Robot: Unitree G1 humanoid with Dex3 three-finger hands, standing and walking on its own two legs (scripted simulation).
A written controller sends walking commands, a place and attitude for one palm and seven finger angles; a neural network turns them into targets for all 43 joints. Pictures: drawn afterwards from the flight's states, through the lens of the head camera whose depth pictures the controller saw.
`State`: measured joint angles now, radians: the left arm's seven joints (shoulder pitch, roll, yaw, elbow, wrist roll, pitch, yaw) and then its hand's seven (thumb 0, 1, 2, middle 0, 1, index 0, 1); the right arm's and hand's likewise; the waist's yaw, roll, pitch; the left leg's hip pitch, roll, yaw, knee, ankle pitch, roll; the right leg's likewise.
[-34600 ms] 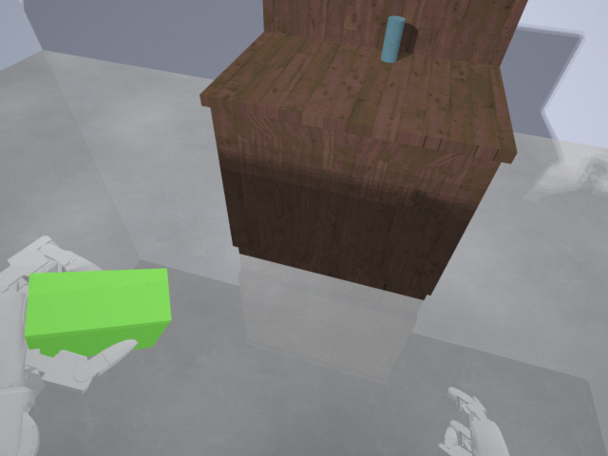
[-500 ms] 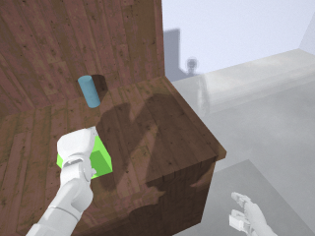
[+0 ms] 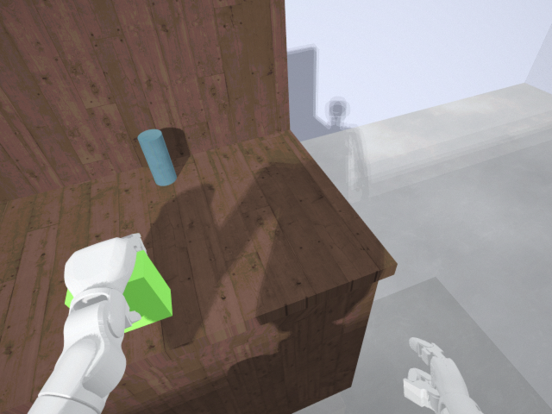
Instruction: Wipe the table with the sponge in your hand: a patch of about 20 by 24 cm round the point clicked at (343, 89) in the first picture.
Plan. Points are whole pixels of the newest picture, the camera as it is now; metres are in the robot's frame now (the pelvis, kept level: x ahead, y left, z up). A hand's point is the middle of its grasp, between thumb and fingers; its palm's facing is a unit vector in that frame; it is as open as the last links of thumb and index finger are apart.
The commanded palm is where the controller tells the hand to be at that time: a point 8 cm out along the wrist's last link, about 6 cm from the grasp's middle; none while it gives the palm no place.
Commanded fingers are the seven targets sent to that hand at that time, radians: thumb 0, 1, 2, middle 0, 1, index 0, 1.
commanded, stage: wipe forward along the middle lane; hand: left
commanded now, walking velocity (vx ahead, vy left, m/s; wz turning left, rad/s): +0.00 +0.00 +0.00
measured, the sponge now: (129, 301) +0.26 +0.27 +0.03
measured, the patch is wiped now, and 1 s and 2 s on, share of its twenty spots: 0.95 1.00 1.00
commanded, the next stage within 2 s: slide back across to the first lane in 1.70 s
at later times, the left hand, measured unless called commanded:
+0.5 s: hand (105, 273) +0.29 +0.31 +0.06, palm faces -0.10 -0.05 -0.99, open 9.7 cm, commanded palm +0.28 +0.32 +0.10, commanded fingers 0.00 0.10 1.30 -1.20 -1.60 -1.20 -1.60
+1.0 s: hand (103, 247) +0.34 +0.34 +0.06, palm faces -0.14 -0.02 -0.99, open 9.7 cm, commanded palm +0.34 +0.34 +0.10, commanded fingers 0.00 0.10 1.30 -1.20 -1.60 -1.20 -1.60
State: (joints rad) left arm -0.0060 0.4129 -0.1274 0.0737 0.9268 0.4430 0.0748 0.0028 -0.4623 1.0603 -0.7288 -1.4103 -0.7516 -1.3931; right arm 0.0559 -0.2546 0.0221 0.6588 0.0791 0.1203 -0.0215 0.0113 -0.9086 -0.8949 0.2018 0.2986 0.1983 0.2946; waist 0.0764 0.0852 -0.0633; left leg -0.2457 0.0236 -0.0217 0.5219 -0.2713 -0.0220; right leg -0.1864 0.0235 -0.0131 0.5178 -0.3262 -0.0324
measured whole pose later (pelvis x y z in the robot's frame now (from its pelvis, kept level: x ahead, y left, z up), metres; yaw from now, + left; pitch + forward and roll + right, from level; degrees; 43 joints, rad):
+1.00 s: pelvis -0.03 -0.01 -0.01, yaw +1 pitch +8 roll -1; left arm -0.57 0.61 0.04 0.89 0.99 0.09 0.09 0.02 -0.53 1.10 -0.80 -1.34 -0.82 -1.34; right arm 0.24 -0.29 -0.02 0.73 0.09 0.11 -0.06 0.01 -0.91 -0.89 0.20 0.30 0.20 0.29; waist -0.01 0.07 -0.08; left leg -0.51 0.04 -0.06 0.62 -0.25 0.00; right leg -0.43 0.05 -0.05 0.58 -0.29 -0.04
